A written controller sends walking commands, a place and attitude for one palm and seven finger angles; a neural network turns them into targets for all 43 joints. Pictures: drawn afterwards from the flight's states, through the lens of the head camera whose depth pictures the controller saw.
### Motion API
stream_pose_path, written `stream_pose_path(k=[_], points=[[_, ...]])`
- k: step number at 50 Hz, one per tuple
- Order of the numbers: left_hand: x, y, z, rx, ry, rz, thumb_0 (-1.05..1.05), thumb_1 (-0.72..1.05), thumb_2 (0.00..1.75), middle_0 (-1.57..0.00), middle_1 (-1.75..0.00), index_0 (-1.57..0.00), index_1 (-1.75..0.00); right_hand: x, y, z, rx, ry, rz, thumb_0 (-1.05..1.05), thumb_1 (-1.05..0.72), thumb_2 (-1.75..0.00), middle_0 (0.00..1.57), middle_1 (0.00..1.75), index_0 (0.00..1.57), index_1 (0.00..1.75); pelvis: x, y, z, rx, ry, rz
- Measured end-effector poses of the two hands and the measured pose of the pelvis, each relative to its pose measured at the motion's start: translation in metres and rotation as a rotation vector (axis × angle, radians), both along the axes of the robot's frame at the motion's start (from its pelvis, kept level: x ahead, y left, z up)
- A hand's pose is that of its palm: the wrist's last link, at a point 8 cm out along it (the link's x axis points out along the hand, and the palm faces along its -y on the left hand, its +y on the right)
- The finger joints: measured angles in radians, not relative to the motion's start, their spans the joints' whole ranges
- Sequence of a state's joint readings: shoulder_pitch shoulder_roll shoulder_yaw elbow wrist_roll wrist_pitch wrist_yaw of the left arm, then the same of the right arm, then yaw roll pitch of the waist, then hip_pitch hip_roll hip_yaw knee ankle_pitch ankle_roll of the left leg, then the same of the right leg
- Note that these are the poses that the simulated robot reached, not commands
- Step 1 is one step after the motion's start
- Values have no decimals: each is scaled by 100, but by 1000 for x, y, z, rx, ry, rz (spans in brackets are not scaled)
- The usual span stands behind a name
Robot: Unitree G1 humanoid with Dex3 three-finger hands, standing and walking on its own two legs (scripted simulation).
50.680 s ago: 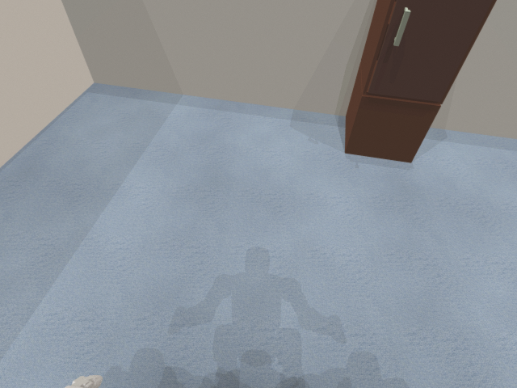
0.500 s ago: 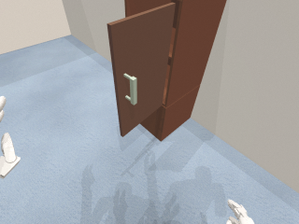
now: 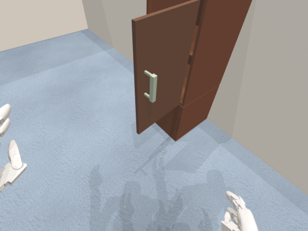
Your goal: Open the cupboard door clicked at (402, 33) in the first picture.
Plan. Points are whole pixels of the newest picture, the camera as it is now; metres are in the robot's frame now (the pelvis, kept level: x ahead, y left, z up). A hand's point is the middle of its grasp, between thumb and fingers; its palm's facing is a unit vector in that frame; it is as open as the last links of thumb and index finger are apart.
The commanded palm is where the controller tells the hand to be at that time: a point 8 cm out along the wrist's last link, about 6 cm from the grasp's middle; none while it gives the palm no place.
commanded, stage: stop stepping back and stand still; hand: left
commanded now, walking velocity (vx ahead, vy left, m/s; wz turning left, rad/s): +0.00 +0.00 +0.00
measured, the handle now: (149, 86) +0.66 +0.06 -0.02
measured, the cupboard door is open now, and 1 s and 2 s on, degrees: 95 95 95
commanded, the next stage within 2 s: let the arm hang, fingers relaxed in 0.22 s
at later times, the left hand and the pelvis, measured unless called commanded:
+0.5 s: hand (67, 220) +0.16 +0.24 -0.09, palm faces +0.03 -0.92 -0.40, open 7.4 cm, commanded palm none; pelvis +0.00 +0.00 -0.01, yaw +1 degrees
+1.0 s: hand out of the picture -0.03 +0.21 -0.17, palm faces +0.01 -0.95 -0.31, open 7.3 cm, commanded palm none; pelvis +0.00 -0.02 +0.00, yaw +1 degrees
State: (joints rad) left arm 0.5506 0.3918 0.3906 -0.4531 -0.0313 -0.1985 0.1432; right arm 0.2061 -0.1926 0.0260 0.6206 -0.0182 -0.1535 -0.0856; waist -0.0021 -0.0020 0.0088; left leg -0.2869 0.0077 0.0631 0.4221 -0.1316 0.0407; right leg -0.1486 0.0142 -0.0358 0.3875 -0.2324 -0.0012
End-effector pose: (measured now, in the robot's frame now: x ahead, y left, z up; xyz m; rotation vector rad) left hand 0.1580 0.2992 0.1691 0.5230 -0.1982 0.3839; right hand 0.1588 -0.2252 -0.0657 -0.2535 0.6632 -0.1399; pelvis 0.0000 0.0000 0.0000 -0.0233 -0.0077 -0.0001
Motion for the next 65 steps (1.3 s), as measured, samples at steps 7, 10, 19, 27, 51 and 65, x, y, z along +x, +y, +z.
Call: stream_pose_path(k=[7, 10, 19, 27, 51, 65], points=[[1, 4, -2, 2, 20, 12, 1, 89, 90, -21, -30, -21, -30, -3, -2, -3, -5, 23, -8, 1, -90, -90, 20, 30, 20, 30, 0, 2, 1, 0, 5, 3], [3, 4, -2, 3, 27, 12, 1, 89, 90, -21, -30, -21, -30, -5, -2, -5, -5, 36, -11, 1, -90, -90, 20, 30, 20, 30, 1, 2, 1, 1, 8, 4], [22, 5, -51, -36, 221, -10, 0, 90, 90, -20, -30, -21, -30, -4, -10, -28, 35, 107, 28, 1, -90, -90, 20, 30, 20, 30, 2, 3, -4, -1, 31, 21], [-41, -35, -265, -362, 1130, 62, 1, 91, 90, -20, -29, -20, -30, -48, -42, -59, 21, 354, -34, 0, -90, -90, 20, 30, 20, 30, -5, -1, -10, 14, 2, 16], [-179, -45, -297, -490, 1547, 333, 1, 91, 90, -20, -30, -20, -30, -142, -41, -81, 65, 723, -117, 0, -91, -90, 20, 30, 20, 30, 0, -20, 1, 14, -29, 24], [-79, -51, -286, -443, 1327, 197, 0, 91, 90, -20, -30, -20, -30, -93, -57, -72, 45, 589, -106, 0, -91, -90, 20, 30, 20, 30, 9, -21, 3, 21, -34, 19]])
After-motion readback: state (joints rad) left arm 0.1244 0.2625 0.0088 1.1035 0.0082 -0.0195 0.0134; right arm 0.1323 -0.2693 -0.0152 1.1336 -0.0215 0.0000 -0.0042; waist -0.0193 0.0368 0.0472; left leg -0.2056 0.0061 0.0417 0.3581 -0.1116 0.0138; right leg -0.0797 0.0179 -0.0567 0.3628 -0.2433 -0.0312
